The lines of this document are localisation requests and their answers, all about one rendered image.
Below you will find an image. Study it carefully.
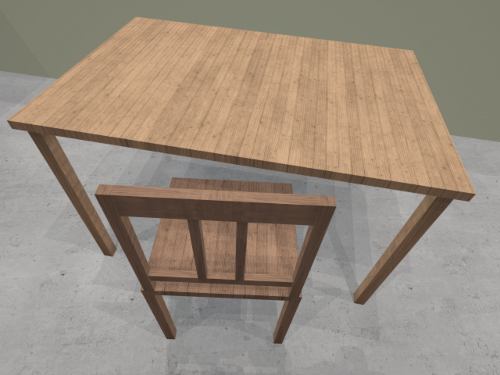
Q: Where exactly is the chair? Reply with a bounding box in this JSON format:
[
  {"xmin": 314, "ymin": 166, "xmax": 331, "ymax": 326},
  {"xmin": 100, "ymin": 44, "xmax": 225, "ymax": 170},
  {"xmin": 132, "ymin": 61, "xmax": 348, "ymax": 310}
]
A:
[{"xmin": 95, "ymin": 177, "xmax": 337, "ymax": 344}]

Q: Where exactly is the table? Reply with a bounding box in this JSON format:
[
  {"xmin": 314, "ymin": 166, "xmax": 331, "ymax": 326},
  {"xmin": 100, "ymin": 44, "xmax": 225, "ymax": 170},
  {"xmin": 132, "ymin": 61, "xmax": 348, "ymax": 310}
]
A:
[{"xmin": 7, "ymin": 17, "xmax": 476, "ymax": 305}]

